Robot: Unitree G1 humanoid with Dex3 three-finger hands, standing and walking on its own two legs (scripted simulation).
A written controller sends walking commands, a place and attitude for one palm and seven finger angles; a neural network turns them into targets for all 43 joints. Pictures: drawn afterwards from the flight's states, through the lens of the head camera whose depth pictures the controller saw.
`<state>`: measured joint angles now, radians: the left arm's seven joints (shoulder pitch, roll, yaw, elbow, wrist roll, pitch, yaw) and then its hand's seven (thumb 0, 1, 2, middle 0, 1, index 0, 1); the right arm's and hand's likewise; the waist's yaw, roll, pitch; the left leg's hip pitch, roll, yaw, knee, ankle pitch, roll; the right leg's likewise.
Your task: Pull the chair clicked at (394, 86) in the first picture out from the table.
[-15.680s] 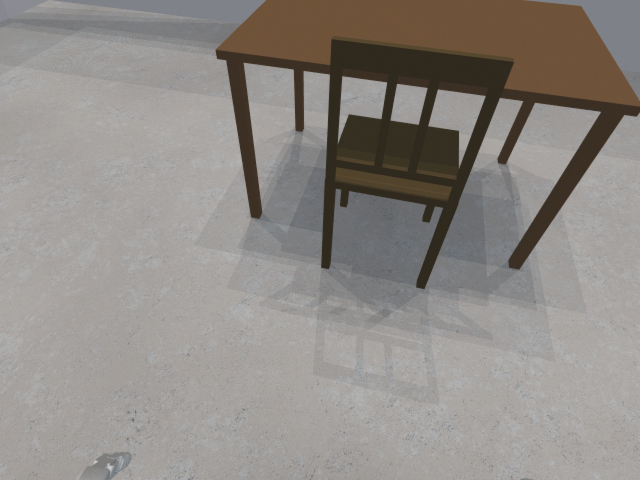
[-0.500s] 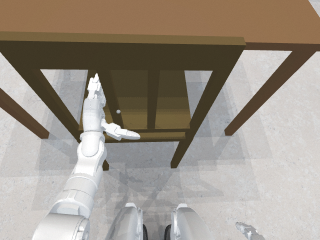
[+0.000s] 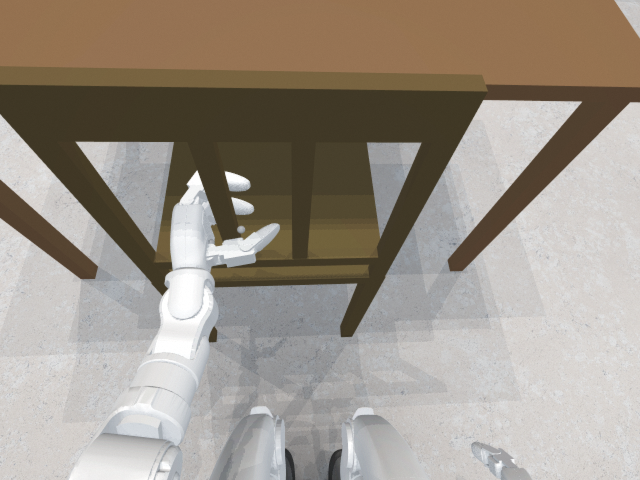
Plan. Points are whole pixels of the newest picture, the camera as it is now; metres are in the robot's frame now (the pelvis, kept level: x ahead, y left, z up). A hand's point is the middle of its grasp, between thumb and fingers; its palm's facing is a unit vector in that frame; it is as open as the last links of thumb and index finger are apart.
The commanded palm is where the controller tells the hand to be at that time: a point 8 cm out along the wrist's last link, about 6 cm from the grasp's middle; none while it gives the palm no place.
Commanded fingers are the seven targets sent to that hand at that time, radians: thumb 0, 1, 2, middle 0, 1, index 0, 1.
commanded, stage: hook a spindle and tug to test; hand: left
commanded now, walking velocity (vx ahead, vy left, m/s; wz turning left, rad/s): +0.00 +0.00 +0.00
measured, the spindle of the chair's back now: (223, 209) +0.44 +0.12 +0.02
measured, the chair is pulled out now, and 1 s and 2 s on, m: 0.00 0.03 0.15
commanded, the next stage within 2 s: step backward, pulling the chair out in 0.80 s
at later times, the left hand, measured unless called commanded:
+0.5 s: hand (241, 235) +0.41 +0.10 +0.02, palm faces +0.04 -1.00 +0.00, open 5.2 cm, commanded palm +0.37 +0.14 +0.02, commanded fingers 0.00 0.90 0.90 -0.50 -1.45 -0.50 -1.45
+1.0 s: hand (237, 251) +0.38 +0.10 +0.02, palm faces -0.02 -0.99 -0.12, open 5.4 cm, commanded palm +0.35 +0.15 +0.02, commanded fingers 0.00 0.90 0.90 -0.50 -1.45 -0.50 -1.45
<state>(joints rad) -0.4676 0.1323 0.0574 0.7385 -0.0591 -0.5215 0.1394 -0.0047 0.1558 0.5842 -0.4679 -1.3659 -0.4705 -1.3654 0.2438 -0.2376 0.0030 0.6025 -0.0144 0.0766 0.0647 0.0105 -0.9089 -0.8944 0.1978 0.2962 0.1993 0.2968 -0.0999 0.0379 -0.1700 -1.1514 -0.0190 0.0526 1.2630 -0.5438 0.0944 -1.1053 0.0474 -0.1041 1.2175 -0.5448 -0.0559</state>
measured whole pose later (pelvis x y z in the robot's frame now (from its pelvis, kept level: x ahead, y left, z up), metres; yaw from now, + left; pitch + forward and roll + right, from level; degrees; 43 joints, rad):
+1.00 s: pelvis +0.02 -0.01 +0.03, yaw +1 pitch +18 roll -1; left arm -0.25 0.16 -0.04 0.46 -0.03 -0.31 0.13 0.04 0.70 0.77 -0.44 -1.44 -0.46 -1.45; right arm 0.19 -0.20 0.01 0.53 0.04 0.14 0.00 0.01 -0.91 -0.89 0.20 0.30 0.20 0.30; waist -0.07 0.02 -0.05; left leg -0.90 -0.04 0.06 1.10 -0.52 0.09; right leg -0.87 0.04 -0.08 1.09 -0.53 -0.06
